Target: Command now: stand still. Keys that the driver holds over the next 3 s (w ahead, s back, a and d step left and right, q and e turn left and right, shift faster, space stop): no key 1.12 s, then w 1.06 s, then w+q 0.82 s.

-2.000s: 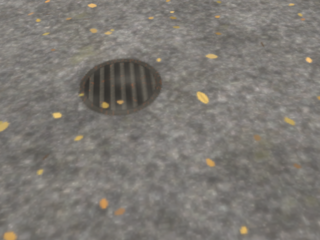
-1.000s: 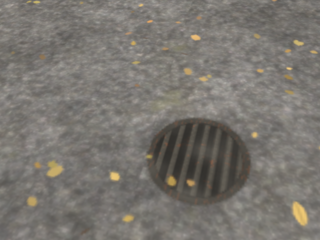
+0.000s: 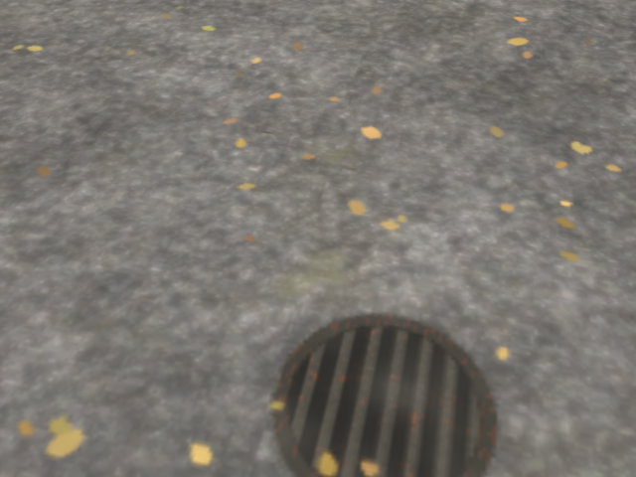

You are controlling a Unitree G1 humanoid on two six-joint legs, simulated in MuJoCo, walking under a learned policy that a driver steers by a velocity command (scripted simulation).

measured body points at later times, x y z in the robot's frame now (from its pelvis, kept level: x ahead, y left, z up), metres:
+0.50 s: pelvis +0.01 +0.00 +0.00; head +0.02 +0.00 +0.45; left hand -0.02 +0.21 -0.16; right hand -0.01 -0.22 -0.16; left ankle +0.04 +0.09 -0.74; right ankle -0.02 -0.11 -0.74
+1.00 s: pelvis +0.02 +0.00 +0.00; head +0.03 +0.00 +0.45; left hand -0.02 +0.20 -0.16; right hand -0.01 -0.21 -0.16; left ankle +0.04 +0.09 -0.74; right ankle -0.02 -0.11 -0.74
